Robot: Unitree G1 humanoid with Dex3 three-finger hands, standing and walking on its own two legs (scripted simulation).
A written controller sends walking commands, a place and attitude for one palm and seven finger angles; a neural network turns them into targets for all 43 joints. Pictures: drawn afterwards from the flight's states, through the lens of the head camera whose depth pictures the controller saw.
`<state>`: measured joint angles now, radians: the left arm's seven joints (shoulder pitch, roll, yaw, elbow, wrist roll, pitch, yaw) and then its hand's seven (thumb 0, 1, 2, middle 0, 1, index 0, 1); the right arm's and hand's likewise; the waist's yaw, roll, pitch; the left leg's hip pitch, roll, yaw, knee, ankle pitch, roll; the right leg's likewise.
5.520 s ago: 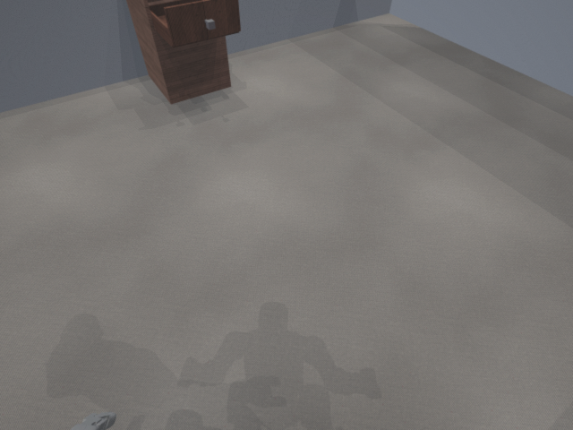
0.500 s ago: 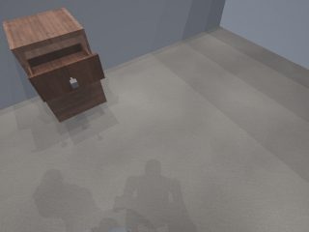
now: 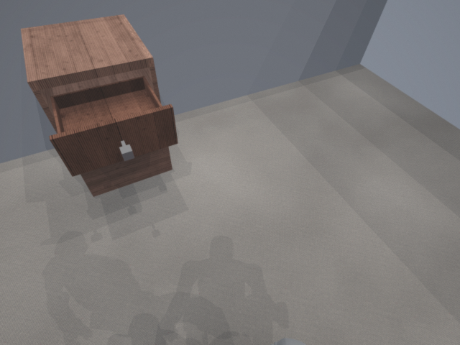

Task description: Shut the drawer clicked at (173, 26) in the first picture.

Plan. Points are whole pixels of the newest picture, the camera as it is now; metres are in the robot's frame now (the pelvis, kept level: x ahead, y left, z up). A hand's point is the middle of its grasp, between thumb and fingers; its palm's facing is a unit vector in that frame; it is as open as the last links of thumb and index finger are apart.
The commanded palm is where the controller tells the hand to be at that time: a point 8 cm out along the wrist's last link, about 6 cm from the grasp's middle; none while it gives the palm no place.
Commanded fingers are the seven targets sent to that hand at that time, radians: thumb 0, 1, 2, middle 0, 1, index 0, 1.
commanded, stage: walk to a spot facing it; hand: left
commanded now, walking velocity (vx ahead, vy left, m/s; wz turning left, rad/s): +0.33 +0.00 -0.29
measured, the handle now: (125, 149) +0.70 +0.41 -0.22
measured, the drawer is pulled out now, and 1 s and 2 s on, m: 0.28 0.28 0.28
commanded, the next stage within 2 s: turn to face it in 0.16 s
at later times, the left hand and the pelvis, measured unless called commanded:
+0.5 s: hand (203, 262) +0.32 +0.09 -0.16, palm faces -0.04 -0.98 -0.20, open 7.3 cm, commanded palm none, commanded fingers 0.00 0.90 0.90 -0.20 -0.30 -0.20 -0.30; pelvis +0.19 -0.07 -0.01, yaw -1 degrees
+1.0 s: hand (150, 292) +0.24 +0.19 -0.17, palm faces +0.29 -0.92 -0.27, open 7.3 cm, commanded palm none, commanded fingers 0.00 0.90 0.90 -0.20 -0.30 -0.20 -0.30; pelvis +0.24 -0.04 +0.00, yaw +14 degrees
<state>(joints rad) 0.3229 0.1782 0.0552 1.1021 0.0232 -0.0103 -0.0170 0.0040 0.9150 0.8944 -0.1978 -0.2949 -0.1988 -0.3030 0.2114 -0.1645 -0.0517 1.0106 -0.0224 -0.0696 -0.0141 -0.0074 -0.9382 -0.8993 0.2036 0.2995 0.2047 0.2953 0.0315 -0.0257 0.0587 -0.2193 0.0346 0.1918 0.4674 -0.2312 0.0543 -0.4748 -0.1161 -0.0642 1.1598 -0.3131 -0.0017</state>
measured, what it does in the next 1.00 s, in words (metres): walks ahead: right foot, then left foot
